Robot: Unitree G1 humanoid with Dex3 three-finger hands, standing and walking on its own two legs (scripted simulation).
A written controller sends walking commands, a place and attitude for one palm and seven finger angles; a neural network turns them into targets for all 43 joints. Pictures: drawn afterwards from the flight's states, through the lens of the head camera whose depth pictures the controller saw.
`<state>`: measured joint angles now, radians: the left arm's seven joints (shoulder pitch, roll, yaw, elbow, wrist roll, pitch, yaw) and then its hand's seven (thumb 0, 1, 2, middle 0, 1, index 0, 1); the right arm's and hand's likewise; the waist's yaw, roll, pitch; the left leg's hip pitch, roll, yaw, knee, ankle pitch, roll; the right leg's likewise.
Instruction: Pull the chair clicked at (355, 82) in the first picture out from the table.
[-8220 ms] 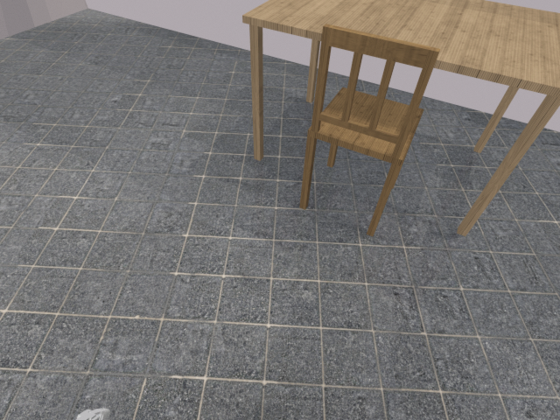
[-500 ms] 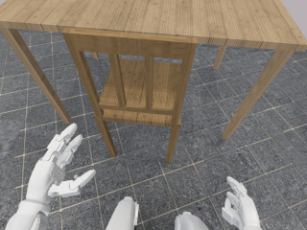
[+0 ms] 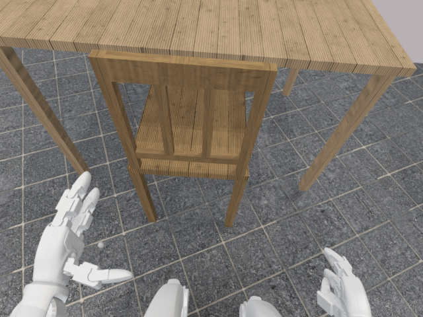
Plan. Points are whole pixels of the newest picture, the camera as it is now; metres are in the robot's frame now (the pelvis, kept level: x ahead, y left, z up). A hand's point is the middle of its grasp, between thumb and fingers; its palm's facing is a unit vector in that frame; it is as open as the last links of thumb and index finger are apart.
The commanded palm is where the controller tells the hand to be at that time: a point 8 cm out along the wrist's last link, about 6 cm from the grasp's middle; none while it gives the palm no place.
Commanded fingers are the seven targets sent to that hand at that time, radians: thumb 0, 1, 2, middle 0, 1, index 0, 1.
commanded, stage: raise the hand toward the chair's back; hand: left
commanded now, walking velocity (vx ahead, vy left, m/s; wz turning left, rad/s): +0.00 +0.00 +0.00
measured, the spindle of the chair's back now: (165, 122) +0.54 +0.15 -0.01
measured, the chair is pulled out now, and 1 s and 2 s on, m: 0.00 0.00 0.00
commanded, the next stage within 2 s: aim the fingers beside a spindle in 0.94 s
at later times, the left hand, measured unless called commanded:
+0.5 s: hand (86, 227) +0.25 +0.22 +0.06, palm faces +0.01 -1.00 -0.04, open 16.9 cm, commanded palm +0.23 +0.27 +0.06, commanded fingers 0.00 -0.50 0.30 -0.06 -0.08 -0.06 -0.08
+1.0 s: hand (99, 228) +0.25 +0.20 +0.06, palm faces +0.01 -1.00 -0.05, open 16.9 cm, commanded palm +0.23 +0.26 +0.06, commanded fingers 0.00 -0.50 0.30 -0.06 -0.08 -0.06 -0.08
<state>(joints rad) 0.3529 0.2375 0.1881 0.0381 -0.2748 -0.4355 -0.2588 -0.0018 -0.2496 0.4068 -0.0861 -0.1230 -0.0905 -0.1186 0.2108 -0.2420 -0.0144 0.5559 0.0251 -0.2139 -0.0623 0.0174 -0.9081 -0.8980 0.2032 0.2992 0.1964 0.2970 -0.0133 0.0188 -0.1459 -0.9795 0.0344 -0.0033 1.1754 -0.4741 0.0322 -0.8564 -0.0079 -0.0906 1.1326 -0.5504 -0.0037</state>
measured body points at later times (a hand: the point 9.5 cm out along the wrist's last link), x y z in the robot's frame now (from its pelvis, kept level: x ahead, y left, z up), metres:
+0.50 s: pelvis +0.01 +0.01 +0.01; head +0.07 +0.04 +0.45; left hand +0.24 +0.28 +0.06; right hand +0.18 -0.22 -0.07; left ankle +0.05 +0.10 -0.65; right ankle +0.00 -0.12 -0.65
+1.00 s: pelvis +0.01 +0.00 +0.01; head +0.07 +0.01 +0.46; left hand +0.24 +0.26 +0.06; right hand +0.18 -0.24 -0.07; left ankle +0.05 +0.10 -0.65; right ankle +0.00 -0.12 -0.65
